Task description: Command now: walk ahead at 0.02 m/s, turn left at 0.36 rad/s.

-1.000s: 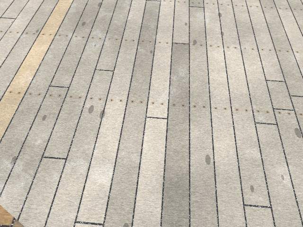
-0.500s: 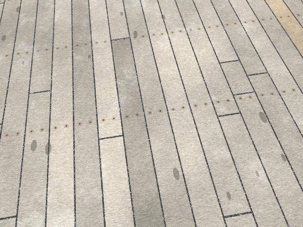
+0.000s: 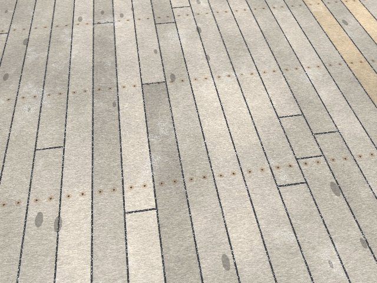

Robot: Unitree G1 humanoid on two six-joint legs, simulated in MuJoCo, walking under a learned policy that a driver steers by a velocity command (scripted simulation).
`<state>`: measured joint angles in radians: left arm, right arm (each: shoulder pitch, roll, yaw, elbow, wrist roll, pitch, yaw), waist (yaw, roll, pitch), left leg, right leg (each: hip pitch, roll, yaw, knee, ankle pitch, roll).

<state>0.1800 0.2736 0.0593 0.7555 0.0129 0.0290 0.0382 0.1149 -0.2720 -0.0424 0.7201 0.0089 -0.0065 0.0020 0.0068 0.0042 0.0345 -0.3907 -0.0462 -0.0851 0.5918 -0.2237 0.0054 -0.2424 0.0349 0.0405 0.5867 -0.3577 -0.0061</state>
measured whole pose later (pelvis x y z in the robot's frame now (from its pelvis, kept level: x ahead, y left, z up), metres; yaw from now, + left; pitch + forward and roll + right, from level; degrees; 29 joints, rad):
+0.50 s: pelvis -0.01 +0.04 +0.00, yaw +17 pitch +2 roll +0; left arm 0.16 0.32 0.09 0.73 0.00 0.01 0.03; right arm 0.13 -0.30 -0.08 0.62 0.00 0.04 0.02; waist 0.01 -0.03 0.07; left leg -0.36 -0.04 0.02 0.59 -0.27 0.04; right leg -0.40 -0.06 -0.02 1.05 -0.59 0.07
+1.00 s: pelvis +0.03 +0.05 +0.02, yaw +21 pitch +1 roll +1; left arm 0.38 0.25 0.05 0.83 0.00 -0.06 0.02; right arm 0.20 -0.29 -0.06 0.72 0.02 -0.04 0.01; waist 0.04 0.04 -0.03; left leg -0.51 -0.01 -0.01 0.95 -0.33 0.02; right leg -0.13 -0.01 0.00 0.40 -0.30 -0.01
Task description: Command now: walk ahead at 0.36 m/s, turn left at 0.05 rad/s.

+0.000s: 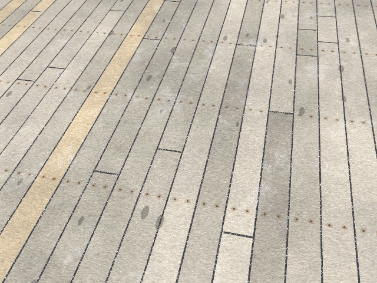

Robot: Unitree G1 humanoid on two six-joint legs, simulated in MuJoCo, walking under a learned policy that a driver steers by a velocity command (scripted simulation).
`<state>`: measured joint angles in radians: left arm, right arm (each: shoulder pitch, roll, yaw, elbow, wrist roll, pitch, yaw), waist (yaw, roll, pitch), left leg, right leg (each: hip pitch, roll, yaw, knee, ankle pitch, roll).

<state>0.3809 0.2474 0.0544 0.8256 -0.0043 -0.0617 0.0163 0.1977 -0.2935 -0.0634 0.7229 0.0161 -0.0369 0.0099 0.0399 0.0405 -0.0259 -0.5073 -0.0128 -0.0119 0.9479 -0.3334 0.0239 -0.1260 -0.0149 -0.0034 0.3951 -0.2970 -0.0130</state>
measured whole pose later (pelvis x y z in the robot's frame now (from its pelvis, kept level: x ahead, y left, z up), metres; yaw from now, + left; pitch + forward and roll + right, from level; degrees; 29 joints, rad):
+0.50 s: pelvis +0.21 +0.07 +0.00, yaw -10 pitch +1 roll +2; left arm 0.23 0.31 0.08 0.75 -0.03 -0.03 0.00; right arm 0.32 -0.26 -0.07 0.83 -0.01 -0.10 0.01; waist -0.05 -0.05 0.01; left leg -0.08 -0.03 0.15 0.28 -0.21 0.03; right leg -0.66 -0.10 0.07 1.05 -0.16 0.00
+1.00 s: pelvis +0.47 -0.05 +0.00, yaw -26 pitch +1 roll +0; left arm 0.30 0.28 0.06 0.69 -0.01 -0.06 -0.02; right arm 0.13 -0.32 -0.05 0.71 -0.01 -0.10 0.00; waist 0.03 0.03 0.06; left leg -0.63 0.12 -0.08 1.02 -0.23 -0.04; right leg -0.22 0.11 0.05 0.36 -0.12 -0.10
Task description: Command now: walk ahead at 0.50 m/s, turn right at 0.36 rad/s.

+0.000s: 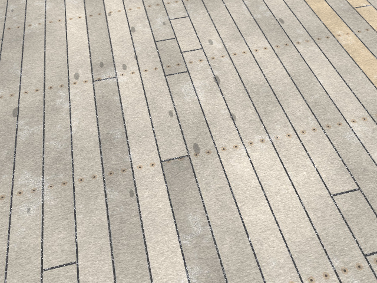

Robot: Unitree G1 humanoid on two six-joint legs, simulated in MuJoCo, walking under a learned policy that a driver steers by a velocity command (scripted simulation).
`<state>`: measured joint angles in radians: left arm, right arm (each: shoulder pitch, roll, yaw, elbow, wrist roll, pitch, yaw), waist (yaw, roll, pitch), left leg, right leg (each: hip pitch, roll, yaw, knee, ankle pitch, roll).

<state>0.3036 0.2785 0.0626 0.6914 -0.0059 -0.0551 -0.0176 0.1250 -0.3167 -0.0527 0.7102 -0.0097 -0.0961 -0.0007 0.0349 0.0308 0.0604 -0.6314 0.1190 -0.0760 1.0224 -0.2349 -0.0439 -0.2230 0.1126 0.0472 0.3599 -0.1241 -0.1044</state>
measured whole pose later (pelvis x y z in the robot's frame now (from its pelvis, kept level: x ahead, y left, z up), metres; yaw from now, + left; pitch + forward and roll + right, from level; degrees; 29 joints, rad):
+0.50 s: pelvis +0.28 +0.08 +0.00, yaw -3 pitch +1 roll +1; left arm 0.23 0.30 0.05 0.71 -0.01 -0.06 0.00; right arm 0.32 -0.26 -0.04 0.80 0.00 -0.09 0.03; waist -0.04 -0.04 0.02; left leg -0.19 -0.06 0.03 0.34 -0.16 0.06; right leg -0.57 -0.07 0.04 1.04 -0.28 0.00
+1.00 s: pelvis +0.55 +0.01 +0.00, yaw +5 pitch +0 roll -1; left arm 0.24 0.26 0.06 0.76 0.01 -0.10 -0.02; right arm 0.28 -0.32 -0.07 0.80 0.03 -0.03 0.00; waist 0.01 0.06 0.03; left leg -0.57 0.08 -0.06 1.13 -0.29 0.00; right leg -0.21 0.02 -0.11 0.37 -0.16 -0.04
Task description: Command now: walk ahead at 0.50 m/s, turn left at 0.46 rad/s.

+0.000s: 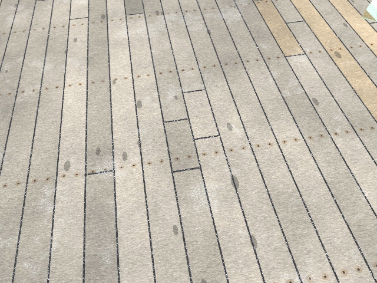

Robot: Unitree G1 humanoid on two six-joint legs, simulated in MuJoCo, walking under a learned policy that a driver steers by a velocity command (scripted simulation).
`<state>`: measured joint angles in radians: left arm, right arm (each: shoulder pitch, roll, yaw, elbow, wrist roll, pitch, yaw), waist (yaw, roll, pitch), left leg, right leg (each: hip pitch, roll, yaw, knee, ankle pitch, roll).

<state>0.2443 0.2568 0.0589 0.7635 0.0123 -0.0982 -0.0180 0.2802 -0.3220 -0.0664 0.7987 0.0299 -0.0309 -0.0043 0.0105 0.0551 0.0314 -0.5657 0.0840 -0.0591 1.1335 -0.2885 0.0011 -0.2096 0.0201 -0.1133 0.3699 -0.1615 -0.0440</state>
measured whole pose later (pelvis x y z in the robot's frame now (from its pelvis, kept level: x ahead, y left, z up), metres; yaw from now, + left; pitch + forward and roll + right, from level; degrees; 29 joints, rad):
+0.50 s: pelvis +0.26 +0.08 -0.01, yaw +18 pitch +1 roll +0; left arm 0.16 0.31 0.06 0.76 0.00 -0.11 0.00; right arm 0.26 -0.29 -0.07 0.69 0.01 -0.04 0.03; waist -0.02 -0.02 0.07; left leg -0.32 -0.09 -0.01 0.46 -0.17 0.09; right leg -0.48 -0.08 0.05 1.16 -0.36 0.01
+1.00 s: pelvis +0.53 +0.10 +0.00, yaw +23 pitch +1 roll +0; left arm 0.24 0.27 0.04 0.79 0.01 -0.09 -0.03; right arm 0.25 -0.30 -0.06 0.71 -0.01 -0.05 -0.01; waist 0.02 0.03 0.04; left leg -0.47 0.01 -0.05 1.10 -0.40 -0.01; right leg -0.29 0.05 0.00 0.42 -0.11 -0.06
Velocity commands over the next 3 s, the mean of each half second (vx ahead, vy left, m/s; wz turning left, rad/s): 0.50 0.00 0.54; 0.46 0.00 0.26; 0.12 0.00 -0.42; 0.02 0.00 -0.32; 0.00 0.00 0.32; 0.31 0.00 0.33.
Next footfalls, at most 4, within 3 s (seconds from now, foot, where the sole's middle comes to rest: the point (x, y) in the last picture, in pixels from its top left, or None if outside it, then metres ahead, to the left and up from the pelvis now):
0.34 left None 0.32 0.17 -0.78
0.82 right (193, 241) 0.64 0.05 -0.78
1.28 left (129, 228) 0.70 0.30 -0.78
1.68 right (198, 230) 0.68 0.03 -0.78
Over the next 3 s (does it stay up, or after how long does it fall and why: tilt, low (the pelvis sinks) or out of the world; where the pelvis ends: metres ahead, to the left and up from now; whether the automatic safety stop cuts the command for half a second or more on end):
stays up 0.76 0.22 0.00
